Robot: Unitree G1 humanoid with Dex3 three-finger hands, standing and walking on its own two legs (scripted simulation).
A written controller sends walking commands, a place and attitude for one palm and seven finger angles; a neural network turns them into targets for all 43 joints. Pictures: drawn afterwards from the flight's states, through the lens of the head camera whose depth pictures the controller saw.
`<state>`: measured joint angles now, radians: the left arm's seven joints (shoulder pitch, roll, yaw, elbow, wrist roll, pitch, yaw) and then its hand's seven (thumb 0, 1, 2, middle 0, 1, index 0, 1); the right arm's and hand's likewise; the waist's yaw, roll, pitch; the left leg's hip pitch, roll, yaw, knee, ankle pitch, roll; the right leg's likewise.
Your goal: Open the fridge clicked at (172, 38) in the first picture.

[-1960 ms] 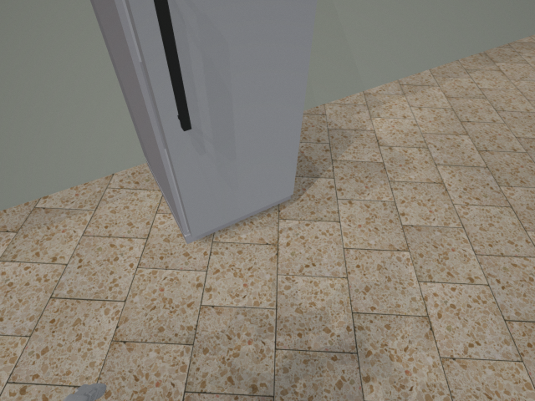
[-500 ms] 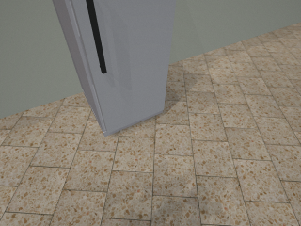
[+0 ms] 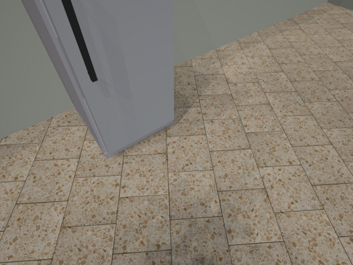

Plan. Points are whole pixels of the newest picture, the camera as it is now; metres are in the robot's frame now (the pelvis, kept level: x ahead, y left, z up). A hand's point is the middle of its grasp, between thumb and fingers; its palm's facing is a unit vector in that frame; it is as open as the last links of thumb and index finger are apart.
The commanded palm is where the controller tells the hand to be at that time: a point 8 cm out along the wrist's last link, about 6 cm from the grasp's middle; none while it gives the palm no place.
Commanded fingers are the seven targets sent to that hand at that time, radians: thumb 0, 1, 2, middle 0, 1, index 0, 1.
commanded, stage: walk to a spot facing it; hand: left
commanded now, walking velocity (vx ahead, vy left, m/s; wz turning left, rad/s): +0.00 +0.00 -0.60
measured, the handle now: (74, 28) +0.81 +0.44 +0.12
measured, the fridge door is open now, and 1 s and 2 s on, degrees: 0 0 0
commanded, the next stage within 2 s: turn to face it in 1.62 s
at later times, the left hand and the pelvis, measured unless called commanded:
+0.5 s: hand out of the picture +0.06 +0.21 -0.15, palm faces -0.14 -0.97 -0.21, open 7.3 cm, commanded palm none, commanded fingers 0.00 0.90 0.90 -0.20 -0.30 -0.20 -0.30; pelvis +0.01 +0.01 +0.02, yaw -14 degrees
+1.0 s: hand (178, 189) +0.37 +0.03 -0.17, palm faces -0.63 -0.77 -0.12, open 7.3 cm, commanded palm none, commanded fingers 0.00 0.90 0.90 -0.20 -0.30 -0.20 -0.30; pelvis +0.15 -0.03 -0.01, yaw -33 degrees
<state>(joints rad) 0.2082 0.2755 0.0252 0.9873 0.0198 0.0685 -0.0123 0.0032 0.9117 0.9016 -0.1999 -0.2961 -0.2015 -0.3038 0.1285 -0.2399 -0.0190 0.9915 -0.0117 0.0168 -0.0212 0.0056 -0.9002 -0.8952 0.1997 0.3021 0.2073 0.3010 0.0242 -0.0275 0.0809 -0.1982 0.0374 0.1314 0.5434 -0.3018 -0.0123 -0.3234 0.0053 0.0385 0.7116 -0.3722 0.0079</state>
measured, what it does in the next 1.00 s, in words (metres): walks ahead, turning right: left foot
